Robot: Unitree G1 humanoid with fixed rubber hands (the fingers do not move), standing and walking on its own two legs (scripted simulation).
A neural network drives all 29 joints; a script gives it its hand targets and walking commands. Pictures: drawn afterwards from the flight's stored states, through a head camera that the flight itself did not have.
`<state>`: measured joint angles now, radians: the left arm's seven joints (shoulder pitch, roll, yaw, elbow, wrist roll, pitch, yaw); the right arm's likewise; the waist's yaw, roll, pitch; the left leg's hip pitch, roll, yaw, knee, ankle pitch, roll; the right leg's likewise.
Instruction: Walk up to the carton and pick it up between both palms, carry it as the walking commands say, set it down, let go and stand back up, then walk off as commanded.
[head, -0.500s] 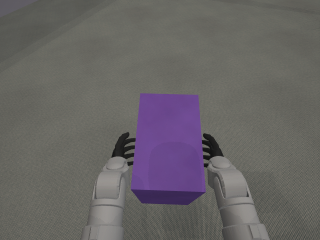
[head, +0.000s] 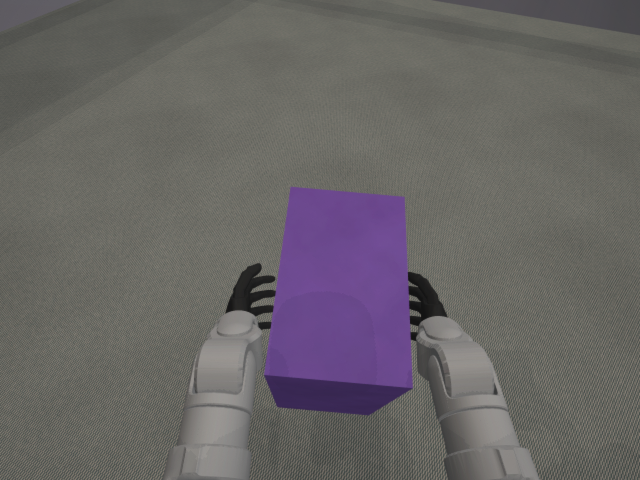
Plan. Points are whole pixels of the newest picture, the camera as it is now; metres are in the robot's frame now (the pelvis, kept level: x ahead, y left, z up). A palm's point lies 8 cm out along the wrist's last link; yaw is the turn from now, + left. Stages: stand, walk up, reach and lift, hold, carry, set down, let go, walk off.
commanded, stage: carry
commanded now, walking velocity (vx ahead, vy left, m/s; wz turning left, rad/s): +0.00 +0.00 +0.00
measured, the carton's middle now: (333, 313) +0.36 +0.00 -0.04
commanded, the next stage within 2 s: none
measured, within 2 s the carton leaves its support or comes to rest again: neither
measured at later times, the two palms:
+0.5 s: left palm (201, 170) +0.56 +0.22 +0.07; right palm (351, 165) +0.57 -0.03 +0.07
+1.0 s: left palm (203, 95) +0.85 +0.27 +0.03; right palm (315, 88) +0.87 +0.03 +0.04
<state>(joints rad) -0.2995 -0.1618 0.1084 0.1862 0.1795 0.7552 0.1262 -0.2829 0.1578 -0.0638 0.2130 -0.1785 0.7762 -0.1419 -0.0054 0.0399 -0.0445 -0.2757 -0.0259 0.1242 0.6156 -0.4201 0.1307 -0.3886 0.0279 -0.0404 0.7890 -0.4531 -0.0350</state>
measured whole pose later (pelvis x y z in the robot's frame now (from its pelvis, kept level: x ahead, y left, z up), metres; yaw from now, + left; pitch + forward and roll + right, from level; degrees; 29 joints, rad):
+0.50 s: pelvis +0.27 +0.08 +0.00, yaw -1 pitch +6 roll -3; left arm -0.22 -0.14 0.04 -0.25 0.07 1.07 0.21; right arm -0.27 0.15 -0.02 -0.17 -0.04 1.09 -0.20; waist 0.03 0.00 -0.02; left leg -0.32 -0.03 0.08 0.58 -0.37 0.10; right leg -0.37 -0.05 -0.04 1.10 -0.49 -0.01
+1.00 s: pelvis +0.57 +0.12 -0.01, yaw +4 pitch +5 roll -6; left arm -0.30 -0.16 0.02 -0.20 0.07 1.25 0.24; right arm -0.27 0.15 -0.08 -0.20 -0.09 1.27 -0.17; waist 0.04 0.02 0.02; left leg -0.60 0.00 -0.01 1.29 -0.61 0.05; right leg -0.43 -0.01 -0.25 0.57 -0.22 -0.08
